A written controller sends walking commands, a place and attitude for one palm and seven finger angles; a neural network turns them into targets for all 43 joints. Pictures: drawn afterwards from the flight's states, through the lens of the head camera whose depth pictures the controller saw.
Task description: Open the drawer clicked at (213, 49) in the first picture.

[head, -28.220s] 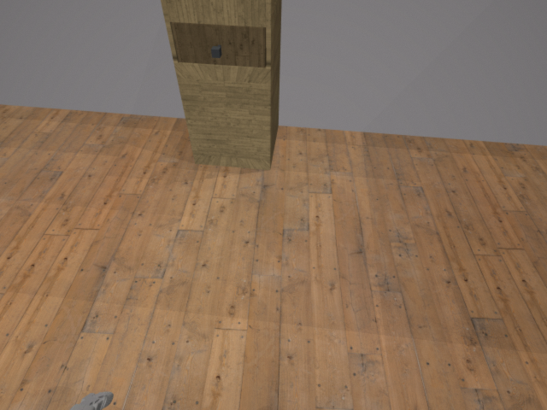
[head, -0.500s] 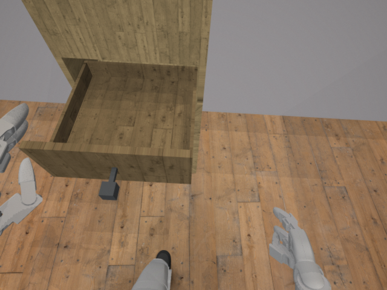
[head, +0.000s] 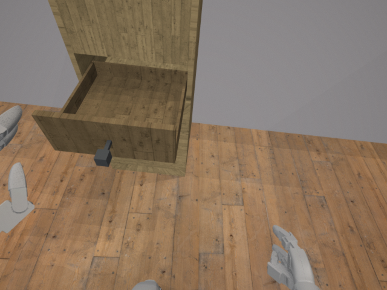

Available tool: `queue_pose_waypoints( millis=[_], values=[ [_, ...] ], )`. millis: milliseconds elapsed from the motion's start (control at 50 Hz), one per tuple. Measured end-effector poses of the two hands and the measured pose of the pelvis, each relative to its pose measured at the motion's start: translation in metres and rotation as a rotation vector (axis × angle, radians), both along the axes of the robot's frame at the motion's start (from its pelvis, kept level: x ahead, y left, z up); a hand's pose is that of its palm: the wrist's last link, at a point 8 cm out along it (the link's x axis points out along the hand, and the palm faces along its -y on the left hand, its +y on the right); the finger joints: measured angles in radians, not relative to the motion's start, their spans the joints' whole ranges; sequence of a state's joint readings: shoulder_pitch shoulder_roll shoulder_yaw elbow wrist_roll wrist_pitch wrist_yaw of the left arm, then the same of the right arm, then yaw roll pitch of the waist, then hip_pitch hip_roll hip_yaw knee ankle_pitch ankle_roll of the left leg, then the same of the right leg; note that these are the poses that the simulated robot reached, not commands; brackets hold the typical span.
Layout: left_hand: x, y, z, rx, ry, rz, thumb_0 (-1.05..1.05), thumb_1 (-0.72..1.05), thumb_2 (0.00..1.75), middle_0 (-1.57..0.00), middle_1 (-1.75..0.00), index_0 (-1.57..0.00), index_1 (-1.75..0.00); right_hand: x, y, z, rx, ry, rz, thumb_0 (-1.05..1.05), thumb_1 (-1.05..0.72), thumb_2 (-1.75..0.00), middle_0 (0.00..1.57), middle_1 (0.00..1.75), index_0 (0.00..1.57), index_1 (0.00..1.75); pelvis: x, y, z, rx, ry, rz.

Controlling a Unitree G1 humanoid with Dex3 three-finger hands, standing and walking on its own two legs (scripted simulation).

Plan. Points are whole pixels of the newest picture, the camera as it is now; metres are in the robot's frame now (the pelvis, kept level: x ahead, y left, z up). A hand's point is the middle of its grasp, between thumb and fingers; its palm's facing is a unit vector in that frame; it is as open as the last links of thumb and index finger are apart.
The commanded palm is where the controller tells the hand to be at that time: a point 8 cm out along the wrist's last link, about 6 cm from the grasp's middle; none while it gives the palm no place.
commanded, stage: stop stepping back and stand still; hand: left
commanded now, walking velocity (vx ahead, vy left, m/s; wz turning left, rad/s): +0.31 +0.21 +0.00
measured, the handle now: (105, 152) +0.46 +0.27 -0.09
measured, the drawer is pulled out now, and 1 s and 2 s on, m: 0.30 0.30 0.30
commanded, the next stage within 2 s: let the arm hang, fingers relaxed in 0.64 s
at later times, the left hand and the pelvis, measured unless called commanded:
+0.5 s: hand out of the picture +0.12 +0.23 +0.20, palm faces +0.39 -0.76 -0.52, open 7.4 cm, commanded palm +0.06 +0.28 +0.19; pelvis -0.06 -0.01 +0.00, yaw +3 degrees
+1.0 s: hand out of the picture +0.02 +0.18 -0.14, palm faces +0.07 -0.98 -0.18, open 7.4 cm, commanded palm none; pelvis -0.06 +0.00 +0.00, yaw +4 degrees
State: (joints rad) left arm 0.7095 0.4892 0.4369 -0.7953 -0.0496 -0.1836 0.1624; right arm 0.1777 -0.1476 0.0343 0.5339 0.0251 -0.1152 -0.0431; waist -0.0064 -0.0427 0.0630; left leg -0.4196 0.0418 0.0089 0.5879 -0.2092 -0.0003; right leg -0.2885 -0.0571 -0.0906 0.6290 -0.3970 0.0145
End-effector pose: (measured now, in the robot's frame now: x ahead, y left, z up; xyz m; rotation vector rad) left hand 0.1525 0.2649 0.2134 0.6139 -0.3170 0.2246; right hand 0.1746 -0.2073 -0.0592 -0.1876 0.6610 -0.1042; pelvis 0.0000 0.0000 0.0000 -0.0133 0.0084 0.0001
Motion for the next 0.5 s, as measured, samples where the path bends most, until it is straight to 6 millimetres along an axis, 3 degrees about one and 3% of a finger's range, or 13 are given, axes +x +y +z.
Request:
queue_pose_waypoints(
  millis=[100, 240, 300, 380, 440, 500],
  values=[
    [-0.026, -0.002, -0.002, -0.037, -0.037, 0.067, 0.01, 0.88, 0.90, -0.21, -0.30, -0.21, -0.30, -0.041, -0.028, -0.024, -0.011, 0.106, -0.023, 0.01, -0.90, -0.90, 0.20, 0.30, 0.21, 0.30, -0.023, -0.008, -0.002, 0.000, -0.024, 0.016],
    [-0.042, 0.008, -0.037, -0.155, 0.077, 0.136, 0.01, 0.88, 0.90, -0.21, -0.30, -0.21, -0.30, -0.091, -0.061, -0.010, -0.091, 0.147, -0.122, 0.01, -0.91, -0.90, 0.20, 0.30, 0.21, 0.30, -0.034, -0.007, 0.008, 0.018, 0.016, 0.030],
    [-0.050, 0.007, -0.040, -0.159, 0.074, 0.107, 0.01, 0.88, 0.90, -0.21, -0.30, -0.21, -0.30, -0.100, -0.063, -0.004, -0.142, 0.132, -0.117, 0.01, -0.91, -0.90, 0.20, 0.30, 0.20, 0.30, -0.044, -0.003, 0.006, 0.021, 0.003, 0.041],
    [-0.061, 0.001, -0.016, -0.063, 0.029, 0.061, 0.01, 0.88, 0.90, -0.21, -0.30, -0.21, -0.30, -0.098, -0.052, 0.001, -0.112, 0.080, -0.088, 0.01, -0.91, -0.90, 0.20, 0.30, 0.20, 0.30, -0.051, -0.005, 0.008, 0.028, -0.014, 0.032],
    [-0.068, -0.004, 0.004, 0.012, -0.037, 0.046, 0.01, 0.88, 0.90, -0.21, -0.30, -0.21, -0.30, -0.090, -0.040, -0.006, -0.055, 0.048, -0.052, 0.01, -0.91, -0.90, 0.20, 0.30, 0.20, 0.30, -0.055, -0.008, 0.005, 0.022, -0.022, 0.043],
    [-0.072, 0.000, 0.010, 0.022, -0.066, 0.067, 0.01, 0.88, 0.90, -0.21, -0.30, -0.21, -0.30, -0.083, -0.030, -0.015, -0.004, 0.056, -0.031, 0.01, -0.91, -0.90, 0.20, 0.30, 0.20, 0.30, -0.059, -0.008, 0.005, 0.000, -0.028, 0.052]
  ],
)
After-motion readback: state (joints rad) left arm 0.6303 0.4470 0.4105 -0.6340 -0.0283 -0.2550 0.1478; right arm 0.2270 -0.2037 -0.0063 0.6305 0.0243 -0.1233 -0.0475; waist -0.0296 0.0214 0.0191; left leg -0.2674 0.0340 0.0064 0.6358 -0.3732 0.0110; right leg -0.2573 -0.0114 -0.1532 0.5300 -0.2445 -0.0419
